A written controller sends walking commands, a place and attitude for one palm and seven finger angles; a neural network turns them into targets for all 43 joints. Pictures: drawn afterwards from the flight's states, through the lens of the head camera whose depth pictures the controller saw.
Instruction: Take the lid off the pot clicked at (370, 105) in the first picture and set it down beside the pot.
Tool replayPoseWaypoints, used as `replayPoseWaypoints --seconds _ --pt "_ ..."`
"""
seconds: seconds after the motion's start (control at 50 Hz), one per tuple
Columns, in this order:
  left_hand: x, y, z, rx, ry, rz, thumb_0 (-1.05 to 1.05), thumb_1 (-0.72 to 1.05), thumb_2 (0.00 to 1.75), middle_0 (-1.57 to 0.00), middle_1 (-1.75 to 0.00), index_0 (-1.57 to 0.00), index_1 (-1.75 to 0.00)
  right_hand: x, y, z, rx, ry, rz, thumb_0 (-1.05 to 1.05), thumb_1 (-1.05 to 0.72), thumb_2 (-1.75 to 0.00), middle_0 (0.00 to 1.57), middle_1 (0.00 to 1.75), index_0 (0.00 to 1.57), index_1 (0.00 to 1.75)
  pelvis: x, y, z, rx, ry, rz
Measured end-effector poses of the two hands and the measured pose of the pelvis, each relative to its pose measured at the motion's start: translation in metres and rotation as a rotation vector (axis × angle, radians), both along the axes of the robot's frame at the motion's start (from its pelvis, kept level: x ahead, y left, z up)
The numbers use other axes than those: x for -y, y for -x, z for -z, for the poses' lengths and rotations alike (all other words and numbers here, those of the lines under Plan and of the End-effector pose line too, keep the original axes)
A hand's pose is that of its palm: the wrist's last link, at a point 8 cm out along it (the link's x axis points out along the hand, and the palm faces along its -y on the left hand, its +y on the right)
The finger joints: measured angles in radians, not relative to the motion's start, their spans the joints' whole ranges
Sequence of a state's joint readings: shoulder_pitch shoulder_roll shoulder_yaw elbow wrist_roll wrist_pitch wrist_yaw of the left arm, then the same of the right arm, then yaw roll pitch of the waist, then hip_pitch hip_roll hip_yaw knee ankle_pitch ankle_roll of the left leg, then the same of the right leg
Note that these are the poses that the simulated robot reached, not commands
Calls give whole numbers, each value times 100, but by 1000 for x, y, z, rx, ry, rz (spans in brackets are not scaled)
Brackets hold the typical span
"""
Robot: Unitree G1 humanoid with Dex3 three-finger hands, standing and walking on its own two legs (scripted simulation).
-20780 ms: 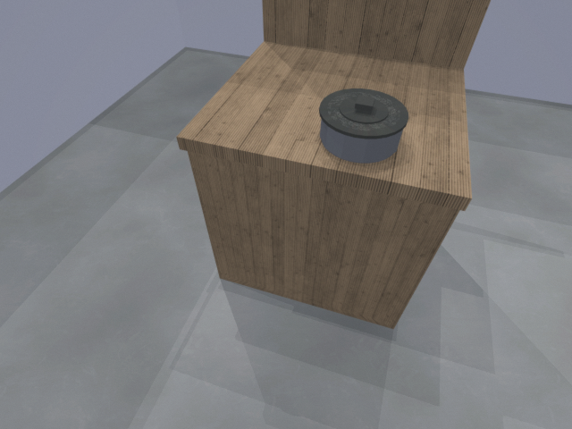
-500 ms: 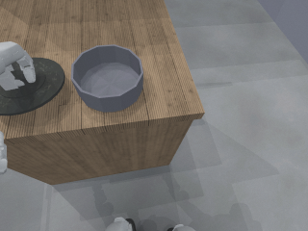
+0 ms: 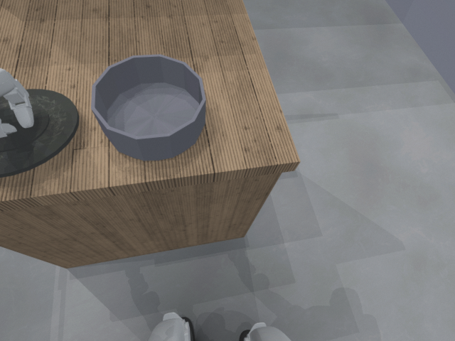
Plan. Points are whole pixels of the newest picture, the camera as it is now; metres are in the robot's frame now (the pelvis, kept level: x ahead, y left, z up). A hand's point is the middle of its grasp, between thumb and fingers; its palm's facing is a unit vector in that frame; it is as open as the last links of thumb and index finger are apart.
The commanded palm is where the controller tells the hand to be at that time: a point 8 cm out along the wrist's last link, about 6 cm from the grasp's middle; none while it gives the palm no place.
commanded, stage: open the fingers wide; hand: left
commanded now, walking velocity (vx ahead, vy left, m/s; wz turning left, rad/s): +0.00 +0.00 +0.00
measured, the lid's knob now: (7, 119) +0.50 +0.35 +0.03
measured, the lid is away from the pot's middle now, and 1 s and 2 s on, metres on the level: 0.24 0.24 0.24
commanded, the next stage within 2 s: raise the empty hand in 1.20 s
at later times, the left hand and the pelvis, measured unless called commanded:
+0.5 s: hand (2, 135) +0.46 +0.33 +0.06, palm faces -0.44 -0.11 -0.89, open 5.4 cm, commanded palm +0.50 +0.32 +0.12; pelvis -0.01 +0.00 +0.00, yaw +1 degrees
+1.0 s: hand (4, 126) +0.47 +0.32 +0.06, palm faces -0.44 -0.11 -0.89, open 10.1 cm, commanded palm +0.50 +0.32 +0.12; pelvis -0.01 +0.00 -0.01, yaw +0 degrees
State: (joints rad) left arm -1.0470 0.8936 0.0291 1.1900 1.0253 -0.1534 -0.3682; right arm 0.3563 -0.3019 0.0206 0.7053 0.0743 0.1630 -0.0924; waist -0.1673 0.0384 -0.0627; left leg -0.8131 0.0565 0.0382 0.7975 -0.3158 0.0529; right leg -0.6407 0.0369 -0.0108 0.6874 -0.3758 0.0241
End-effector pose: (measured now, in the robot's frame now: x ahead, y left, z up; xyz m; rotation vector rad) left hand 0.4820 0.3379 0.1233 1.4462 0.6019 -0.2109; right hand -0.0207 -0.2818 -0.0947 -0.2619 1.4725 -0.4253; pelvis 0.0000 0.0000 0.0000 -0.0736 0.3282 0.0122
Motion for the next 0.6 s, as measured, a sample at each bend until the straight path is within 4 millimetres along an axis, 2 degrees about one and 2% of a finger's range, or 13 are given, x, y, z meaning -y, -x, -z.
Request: replayPoseWaypoints --seconds 0.12,0.26,0.38,0.6 --pt "-1 4 4 8 6 4 -2 36 82 -44 -90 -98 -114 -3 -6 5 7 -11 -11 0 -90 -90 21 30 21 30 0 2 3 -6 1 -5" --pt "4 19 10 29 -4 48 -1 38 80 -42 -92 -97 -114 -8 -16 11 17 -47 -24 0 -90 -90 21 30 21 30 -1 3 3 7 -1 -9" --pt "6 22 11 47 -6 40 -1 39 78 -41 -92 -95 -114 -8 -24 11 50 -45 -43 0 -90 -89 21 30 21 30 -1 8 3 14 -1 -18" --pt "7 19 4 66 -13 16 -1 35 74 -45 -94 -76 -108 -3 -15 10 44 -30 -37 0 -90 -90 21 30 21 30 0 10 4 14 -2 -16"
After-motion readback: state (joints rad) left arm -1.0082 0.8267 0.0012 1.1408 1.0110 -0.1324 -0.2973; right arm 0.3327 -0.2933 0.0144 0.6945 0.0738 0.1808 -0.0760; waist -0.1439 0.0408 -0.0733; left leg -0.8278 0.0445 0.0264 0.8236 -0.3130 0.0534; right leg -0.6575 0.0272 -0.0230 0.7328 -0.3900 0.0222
